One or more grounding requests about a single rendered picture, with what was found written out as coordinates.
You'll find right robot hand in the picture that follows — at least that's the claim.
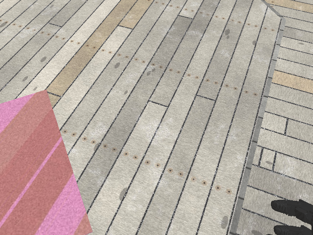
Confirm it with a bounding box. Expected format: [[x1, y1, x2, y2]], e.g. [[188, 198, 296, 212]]
[[266, 199, 313, 235]]

